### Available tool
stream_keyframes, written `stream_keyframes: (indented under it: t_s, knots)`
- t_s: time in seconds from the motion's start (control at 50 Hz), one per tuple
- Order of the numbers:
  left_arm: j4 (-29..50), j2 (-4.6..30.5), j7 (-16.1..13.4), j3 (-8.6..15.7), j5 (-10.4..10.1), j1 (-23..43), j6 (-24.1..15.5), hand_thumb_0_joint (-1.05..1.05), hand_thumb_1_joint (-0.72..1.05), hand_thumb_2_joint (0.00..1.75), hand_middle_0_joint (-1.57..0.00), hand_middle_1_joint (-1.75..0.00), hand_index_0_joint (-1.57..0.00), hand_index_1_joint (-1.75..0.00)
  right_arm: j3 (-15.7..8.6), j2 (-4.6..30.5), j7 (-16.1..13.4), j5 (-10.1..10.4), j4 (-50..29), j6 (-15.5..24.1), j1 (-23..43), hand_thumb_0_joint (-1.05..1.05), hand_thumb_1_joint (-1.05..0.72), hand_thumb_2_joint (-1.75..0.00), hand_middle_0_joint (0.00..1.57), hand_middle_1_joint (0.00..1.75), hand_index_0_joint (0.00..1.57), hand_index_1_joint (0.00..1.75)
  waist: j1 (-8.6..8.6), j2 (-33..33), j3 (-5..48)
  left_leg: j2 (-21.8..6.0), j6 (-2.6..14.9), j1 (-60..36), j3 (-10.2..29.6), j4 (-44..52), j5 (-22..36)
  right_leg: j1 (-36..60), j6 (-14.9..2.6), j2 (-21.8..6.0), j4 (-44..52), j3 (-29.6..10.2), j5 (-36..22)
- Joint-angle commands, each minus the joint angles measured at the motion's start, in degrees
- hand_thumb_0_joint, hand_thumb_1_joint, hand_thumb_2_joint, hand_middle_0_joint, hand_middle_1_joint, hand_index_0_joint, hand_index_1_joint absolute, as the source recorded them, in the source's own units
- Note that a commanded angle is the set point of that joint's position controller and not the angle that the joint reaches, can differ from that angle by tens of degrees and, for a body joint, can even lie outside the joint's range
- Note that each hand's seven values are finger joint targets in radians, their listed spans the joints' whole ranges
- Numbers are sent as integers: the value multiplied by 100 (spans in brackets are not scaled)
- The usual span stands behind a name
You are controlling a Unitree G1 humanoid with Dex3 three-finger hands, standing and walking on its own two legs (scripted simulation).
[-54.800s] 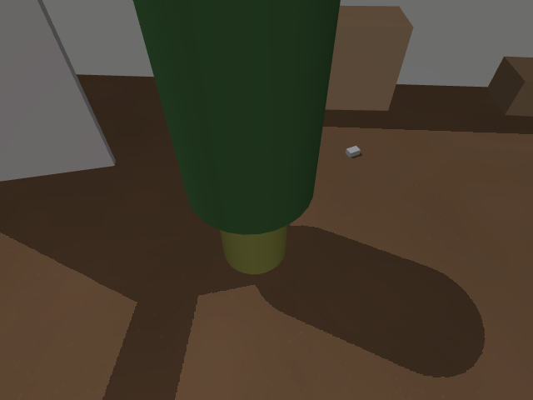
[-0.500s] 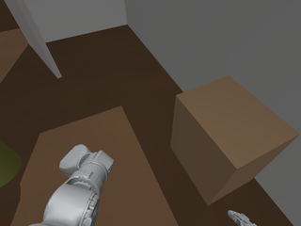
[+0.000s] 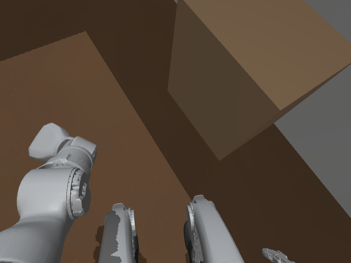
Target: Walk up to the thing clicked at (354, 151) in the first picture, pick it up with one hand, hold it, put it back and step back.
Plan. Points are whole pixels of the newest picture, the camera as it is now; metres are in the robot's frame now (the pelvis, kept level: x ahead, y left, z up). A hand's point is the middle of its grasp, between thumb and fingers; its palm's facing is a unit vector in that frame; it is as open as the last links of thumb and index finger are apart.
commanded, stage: crouch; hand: left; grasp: from above
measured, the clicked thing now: (66, 150) +0.43 +0.26 -0.17
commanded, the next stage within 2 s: lower in 1.22 s
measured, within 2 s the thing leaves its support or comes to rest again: neither
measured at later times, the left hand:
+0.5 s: hand (85, 154) +0.45 +0.25 -0.31, palm faces -0.16 -0.41 -0.90, open 9.3 cm
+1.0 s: hand (88, 159) +0.46 +0.26 -0.40, palm faces -0.21 -0.38 -0.90, open 9.2 cm
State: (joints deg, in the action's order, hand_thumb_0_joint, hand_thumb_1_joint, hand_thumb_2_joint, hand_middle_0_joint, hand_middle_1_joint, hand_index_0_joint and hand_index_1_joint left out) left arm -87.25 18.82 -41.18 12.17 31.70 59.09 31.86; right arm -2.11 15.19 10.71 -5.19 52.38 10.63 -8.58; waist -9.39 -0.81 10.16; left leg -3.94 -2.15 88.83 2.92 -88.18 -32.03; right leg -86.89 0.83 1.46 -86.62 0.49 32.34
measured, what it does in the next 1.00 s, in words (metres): lowers itself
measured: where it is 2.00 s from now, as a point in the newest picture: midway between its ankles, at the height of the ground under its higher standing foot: (164, 260)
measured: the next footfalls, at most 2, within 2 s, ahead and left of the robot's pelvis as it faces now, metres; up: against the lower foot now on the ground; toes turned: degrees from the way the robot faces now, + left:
none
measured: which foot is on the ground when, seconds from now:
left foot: down 0.00-1.00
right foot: down 0.00-1.00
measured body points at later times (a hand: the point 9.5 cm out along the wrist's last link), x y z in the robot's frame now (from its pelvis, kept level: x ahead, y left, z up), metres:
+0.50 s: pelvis -0.03 +0.00 -0.18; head +0.21 +0.01 +0.21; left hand +0.46 +0.26 -0.25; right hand -0.01 -0.26 -0.31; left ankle +0.06 +0.14 -0.55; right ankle +0.06 -0.13 -0.55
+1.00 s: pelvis -0.03 +0.00 -0.25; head +0.23 +0.02 +0.12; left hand +0.47 +0.28 -0.35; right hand -0.04 -0.26 -0.36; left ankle +0.06 +0.14 -0.55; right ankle +0.06 -0.13 -0.55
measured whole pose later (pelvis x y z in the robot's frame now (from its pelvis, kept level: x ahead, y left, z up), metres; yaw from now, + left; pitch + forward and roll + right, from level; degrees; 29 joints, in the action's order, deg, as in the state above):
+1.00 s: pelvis -0.03 +0.00 -0.25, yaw -5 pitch +36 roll -6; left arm -98.1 39.4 -35.4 20.3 44.1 71.9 24.1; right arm 3.7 17.4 15.8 -10.0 49.7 13.7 -9.7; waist -16.1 -1.5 1.3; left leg -2.5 -2.6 133.0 8.8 -135.6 -38.8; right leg -129.9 2.5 3.1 -132.2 2.6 38.5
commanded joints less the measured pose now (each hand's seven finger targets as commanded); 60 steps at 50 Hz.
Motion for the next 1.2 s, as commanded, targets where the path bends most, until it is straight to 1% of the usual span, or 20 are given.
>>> stream_keyframes:
  t_s: [0.0, 0.04, 0.12, 0.18, 0.2, 0.28, 0.46, 0.54, 0.58, 0.68, 0.74, 0.88, 0.9, 0.96, 1.0, 1.02, 1.04, 1.06, 1.12, 1.18]
  knots:
    - [754, 1788, -284, 63, 462, 2737, -84, 0, 72, 58, -116, -48, -115, -49, -260, 1152, -70, -37, -140, 110, -674, 0, -90, -90, 20, 30, 20, 30, -147, -1162, 3913, 171, 7, -1788, -221, 257, 762, 1069, -210, 107, 392, 332, -915]
    - [604, 1613, -209, 38, 435, 2789, -96, 0, 75, 53, -118, -45, -118, -46, -283, 1095, -36, -55, -99, 79, -768, 0, -90, -90, 20, 30, 20, 30, -277, -1056, 3961, 142, 18, -1553, -201, -108, 818, 817, -198, 122, 100, 403, -1014]
    - [343, 1901, -44, 155, 464, 2803, -157, 0, 69, 49, -114, -41, -114, -42, -257, 1063, 21, -34, -126, 102, -834, 0, -90, -90, 20, 30, 20, 30, -381, -1015, 3901, 167, 113, -699, -194, -751, 612, 362, -155, 148, -354, 391, -796]
    - [317, 1827, 137, 54, 538, 2793, -215, 0, 72, 45, -117, -38, -117, -39, -256, 1049, 87, -24, -72, 112, -985, 0, -90, -90, 20, 30, 20, 30, -480, -1177, 3786, 142, 127, -346, -136, -1141, 578, -159, -169, 131, -787, 450, -777]
    - [354, 1983, 158, 97, 586, 2946, -242, 0, 70, 44, -115, -38, -115, -38, -260, 1096, 89, -17, -98, 119, -1009, 0, -90, -90, 20, 30, 20, 30, -506, -1166, 3886, 142, 142, -244, -132, -1265, 539, -213, -165, 153, -883, 451, -755]
    - [476, 2295, 252, 231, 754, 2939, -290, 0, 67, 44, -113, -40, -113, -40, -248, 1109, 164, -18, -185, 137, -1061, 0, -90, -90, 20, 30, 20, 30, -478, -1355, 4010, 163, 166, 13, -94, -1594, 510, -533, -172, 126, -1285, 495, -700]
    - [186, 2851, 292, 483, 957, 3395, -361, 0, 71, 37, -115, -32, -116, -32, -187, 1257, 251, -124, -135, 191, -1268, 0, -90, -90, 20, 30, 20, 30, -624, -1361, 3875, 168, 243, 776, -143, -2438, 341, -1234, -142, 117, -1947, 502, -541]
    - [55, 2952, 357, 461, 1136, 3510, -428, 0, 71, 35, -117, -29, -117, -29, -130, 1356, 280, -168, -116, 242, -1337, 0, -90, -90, 20, 30, 20, 30, -702, -1431, 3698, 155, 243, 940, -93, -2683, 246, -1586, -153, 121, -2227, 554, -475]
    - [-190, 2820, 402, 361, 1201, 3320, -465, 0, 71, 34, -116, -28, -117, -28, -88, 1321, 307, -209, -96, 248, -1365, 0, -90, -90, 20, 30, 20, 30, -774, -1342, 3534, 177, 263, 1104, -125, -2831, 226, -1592, -142, 137, -2322, 564, -465]
    - [-50, 3094, 549, 364, 1346, 3411, -642, 0, 67, 33, -114, -29, -114, -29, -1, 1386, 348, -278, -138, 320, -1464, 0, -90, -90, 20, 30, 20, 30, -759, -1404, 3717, 175, 280, 1385, -139, -3148, 443, -1417, -129, 171, -2599, 600, -673]
    - [-222, 3211, 551, 417, 1458, 3310, -680, 0, 69, 32, -115, -29, -116, -29, 40, 1462, 366, -316, -140, 324, -1500, 0, -90, -90, 20, 30, 20, 30, -752, -1482, 3578, 160, 258, 1377, -53, -3208, 481, -1660, -159, 166, -2815, 682, -694]
    - [-160, 3349, 414, 551, 1412, 3396, -756, 0, 69, 34, -113, -33, -114, -32, 165, 1581, 443, -439, -190, 347, -1527, 0, -90, -90, 20, 30, 20, 30, -845, -1664, 3437, 162, 258, 1529, -22, -3474, 438, -1910, -148, 192, -3060, 776, -668]
    - [-445, 3268, 367, 542, 1395, 3205, -759, 0, 70, 35, -115, -33, -116, -33, 163, 1593, 456, -461, -147, 347, -1523, 0, -91, -90, 20, 30, 20, 30, -780, -1634, 3288, 146, 247, 1642, -36, -3481, 403, -1906, -145, 216, -3086, 797, -651]
    - [-244, 3544, 307, 671, 1429, 3433, -834, 0, 72, 41, -117, -35, -117, -36, 235, 1620, 496, -505, -158, 365, -1541, 0, -91, -90, 20, 30, 20, 30, -838, -1646, 3358, 153, 256, 1693, 13, -3609, 435, -1939, -137, 207, -3188, 823, -668]
    - [-390, 3492, 305, 615, 1482, 3330, -825, 0, 74, 42, -118, -37, -118, -37, 289, 1625, 534, -551, -132, 367, -1538, 0, -91, -90, 20, 30, 20, 30, -872, -1727, 3140, 138, 242, 1623, 11, -3663, 456, -2045, -146, 220, -3236, 848, -681]
    - [-417, 3484, 309, 616, 1513, 3409, -839, 0, 76, 41, -118, -38, -119, -38, 308, 1610, 549, -595, -99, 388, -1541, 0, -91, -90, 20, 30, 20, 30, -985, -1685, 3016, 143, 254, 1681, 29, -3722, 366, -2155, -141, 213, -3237, 871, -604]
    - [-229, 3615, 290, 678, 1489, 3434, -890, 0, 75, 42, -118, -37, -118, -37, 290, 1674, 556, -579, -126, 396, -1528, 0, -91, -90, 20, 30, 20, 30, -890, -1778, 3128, 138, 241, 1651, 41, -3703, 384, -2098, -148, 226, -3261, 879, -597]
    - [-448, 3549, 294, 625, 1496, 3318, -879, 0, 74, 42, -116, -40, -117, -40, 337, 1647, 581, -613, -116, 395, -1540, 0, -91, -90, 20, 30, 20, 30, -954, -1640, 3024, 146, 274, 1827, 12, -3799, 359, -1964, -115, 235, -3231, 861, -629]
    - [-398, 3695, 268, 764, 1477, 3087, -892, 0, 72, 43, -115, -40, -115, -40, 333, 1700, 628, -585, -158, 414, -1524, 0, -91, -90, 20, 30, 20, 30, -808, -1736, 3179, 146, 258, 1798, 24, -3813, 446, -1922, -134, 245, -3313, 894, -678]
    - [-450, 3624, 261, 700, 1483, 3164, -900, 0, 73, 46, -117, -42, -117, -42, 353, 1752, 668, -604, -153, 427, -1581, 0, -91, -90, 20, 30, 20, 30, -939, -1727, 3084, 139, 255, 1845, 66, -3837, 436, -1967, -131, 264, -3352, 934, -713]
